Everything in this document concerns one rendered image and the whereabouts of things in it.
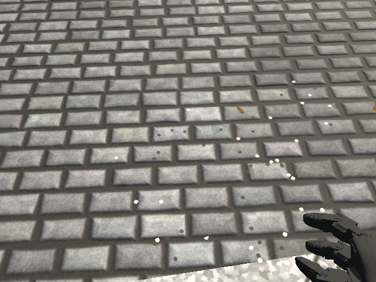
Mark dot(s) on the right robot hand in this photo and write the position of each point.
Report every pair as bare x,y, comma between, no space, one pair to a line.
358,259

